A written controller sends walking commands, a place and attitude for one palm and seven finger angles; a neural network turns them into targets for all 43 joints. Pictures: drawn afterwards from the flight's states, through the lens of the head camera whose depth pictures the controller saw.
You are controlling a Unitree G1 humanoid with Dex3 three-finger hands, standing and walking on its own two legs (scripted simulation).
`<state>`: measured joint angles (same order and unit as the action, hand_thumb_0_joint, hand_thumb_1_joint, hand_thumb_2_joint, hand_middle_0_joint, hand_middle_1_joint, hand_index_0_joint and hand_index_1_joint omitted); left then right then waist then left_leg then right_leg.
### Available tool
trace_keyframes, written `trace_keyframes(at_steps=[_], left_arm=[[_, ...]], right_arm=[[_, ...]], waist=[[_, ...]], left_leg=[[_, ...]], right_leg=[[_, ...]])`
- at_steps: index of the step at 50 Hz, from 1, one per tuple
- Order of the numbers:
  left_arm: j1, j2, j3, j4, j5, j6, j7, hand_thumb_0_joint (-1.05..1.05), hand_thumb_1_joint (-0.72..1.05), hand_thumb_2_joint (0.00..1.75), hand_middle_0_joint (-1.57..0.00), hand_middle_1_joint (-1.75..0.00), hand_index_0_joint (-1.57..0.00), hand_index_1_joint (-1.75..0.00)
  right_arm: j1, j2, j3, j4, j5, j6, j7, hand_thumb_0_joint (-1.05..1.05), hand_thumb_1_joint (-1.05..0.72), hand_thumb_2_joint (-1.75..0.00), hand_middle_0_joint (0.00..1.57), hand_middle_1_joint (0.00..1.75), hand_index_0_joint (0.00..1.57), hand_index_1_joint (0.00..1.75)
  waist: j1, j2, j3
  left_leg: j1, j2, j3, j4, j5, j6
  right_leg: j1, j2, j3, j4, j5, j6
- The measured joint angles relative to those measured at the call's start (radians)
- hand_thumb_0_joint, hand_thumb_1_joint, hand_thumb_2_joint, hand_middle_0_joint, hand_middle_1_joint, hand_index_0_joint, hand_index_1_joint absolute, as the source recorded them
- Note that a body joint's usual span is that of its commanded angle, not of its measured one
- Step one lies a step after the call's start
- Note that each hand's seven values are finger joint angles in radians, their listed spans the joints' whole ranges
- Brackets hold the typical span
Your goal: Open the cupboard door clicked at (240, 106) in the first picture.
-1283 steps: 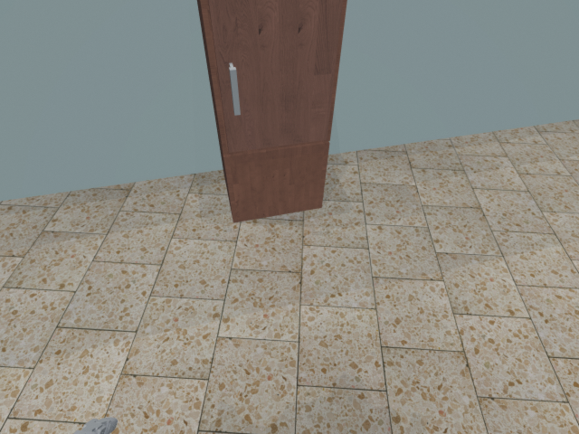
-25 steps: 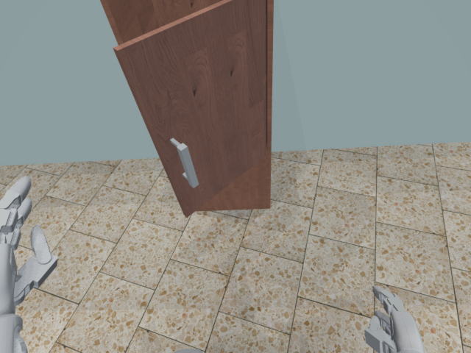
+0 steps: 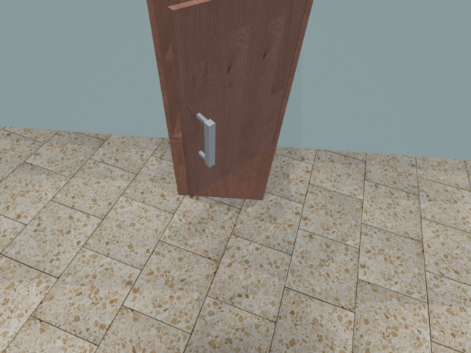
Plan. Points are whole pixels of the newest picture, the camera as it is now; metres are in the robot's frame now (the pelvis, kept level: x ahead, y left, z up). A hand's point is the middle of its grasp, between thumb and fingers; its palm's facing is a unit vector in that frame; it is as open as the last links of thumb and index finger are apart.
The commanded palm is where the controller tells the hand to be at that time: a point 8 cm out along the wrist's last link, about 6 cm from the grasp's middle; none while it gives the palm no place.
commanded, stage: let the arm hang, fingers relaxed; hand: left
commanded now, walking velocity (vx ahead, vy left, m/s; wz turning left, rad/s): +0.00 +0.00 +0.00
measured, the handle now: (205, 140) +0.62 +0.12 -0.07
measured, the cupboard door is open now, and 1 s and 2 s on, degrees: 44 44 44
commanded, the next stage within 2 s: look to check the result in 0.80 s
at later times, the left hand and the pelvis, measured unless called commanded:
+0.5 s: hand out of the picture +0.02 +0.20 -0.16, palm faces +0.01 -0.98 -0.21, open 7.3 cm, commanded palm none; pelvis +0.02 +0.03 +0.01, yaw -1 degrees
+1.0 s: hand out of the picture +0.04 +0.19 -0.17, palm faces +0.03 -0.98 -0.18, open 7.3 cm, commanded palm none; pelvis +0.04 +0.02 +0.01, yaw +0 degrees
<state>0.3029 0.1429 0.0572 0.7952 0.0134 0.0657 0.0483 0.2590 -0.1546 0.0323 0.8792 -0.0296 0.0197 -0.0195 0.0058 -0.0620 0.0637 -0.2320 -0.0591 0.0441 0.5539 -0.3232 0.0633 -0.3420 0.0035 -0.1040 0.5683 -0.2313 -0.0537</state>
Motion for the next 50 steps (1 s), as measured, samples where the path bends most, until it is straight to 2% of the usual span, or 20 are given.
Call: trace_keyframes(at_steps=[5, 13, 22, 28, 31, 50], left_arm=[[0.019, 0.051, -0.014, 0.143, 0.009, -0.019, -0.02, -0.03, 1.02, 0.9, -0.21, -0.3, -0.21, -0.3], [0.033, 0.063, -0.035, 0.293, 0.008, -0.033, -0.025, -0.01, 0.94, 0.9, -0.2, -0.3, -0.21, -0.3], [-0.019, 0.034, -0.049, 0.347, -0.001, -0.058, -0.015, 0.0, 0.91, 0.9, -0.2, -0.3, -0.2, -0.3], [-0.059, -0.002, -0.054, 0.348, -0.002, -0.065, -0.007, 0.0, 0.91, 0.9, -0.2, -0.3, -0.2, -0.3], [-0.069, 0.003, -0.049, 0.352, -0.003, -0.063, 0.0, 0.01, 0.94, 0.9, -0.2, -0.3, -0.2, -0.3], [-0.048, -0.014, -0.045, 0.367, -0.009, -0.058, -0.005, 0.0, 0.92, 0.9, -0.2, -0.3, -0.2, -0.3]], right_arm=[[0.043, -0.023, -0.021, 0.085, 0.003, 0.016, -0.012, -0.01, -0.95, -0.9, 0.2, 0.3, 0.2, 0.3], [0.069, -0.037, -0.031, 0.162, 0.011, 0.007, -0.017, 0.0, -0.92, -0.9, 0.2, 0.3, 0.2, 0.3], [0.041, 0.015, -0.01, 0.215, 0.016, -0.021, -0.019, 0.0, -0.91, -0.9, 0.2, 0.3, 0.2, 0.3], [0.038, 0.034, -0.005, 0.247, 0.015, -0.029, -0.026, 0.01, -0.92, -0.9, 0.2, 0.3, 0.2, 0.3], [0.042, 0.043, -0.006, 0.256, 0.015, -0.034, -0.029, 0.01, -0.92, -0.9, 0.2, 0.3, 0.2, 0.3], [0.067, 0.047, -0.012, 0.28, 0.016, -0.035, -0.043, 0.0, -0.91, -0.9, 0.2, 0.3, 0.2, 0.3]], waist=[[0.012, -0.003, 0.021], [0.007, 0.048, 0.004], [-0.003, 0.078, -0.014], [-0.011, 0.075, -0.026], [-0.015, 0.065, -0.028], [-0.015, 0.068, -0.008]], left_leg=[[0.03, 0.006, -0.006, -0.049, 0.03, 0.004], [0.084, -0.013, 0.003, -0.13, 0.061, 0.023], [0.12, -0.022, 0.008, -0.176, 0.067, 0.029], [0.141, -0.023, 0.009, -0.182, 0.054, 0.029], [0.151, -0.021, 0.01, -0.183, 0.047, 0.027], [0.172, -0.015, 0.0, -0.184, 0.028, 0.021]], right_leg=[[0.052, 0.01, -0.006, -0.095, 0.057, 0.0], [0.094, -0.003, 0.009, -0.152, 0.079, 0.02], [0.113, -0.009, 0.019, -0.165, 0.069, 0.029], [0.126, -0.008, 0.022, -0.153, 0.047, 0.031], [0.13, -0.007, 0.024, -0.146, 0.036, 0.03], [0.151, -0.001, 0.016, -0.142, 0.011, 0.026]])
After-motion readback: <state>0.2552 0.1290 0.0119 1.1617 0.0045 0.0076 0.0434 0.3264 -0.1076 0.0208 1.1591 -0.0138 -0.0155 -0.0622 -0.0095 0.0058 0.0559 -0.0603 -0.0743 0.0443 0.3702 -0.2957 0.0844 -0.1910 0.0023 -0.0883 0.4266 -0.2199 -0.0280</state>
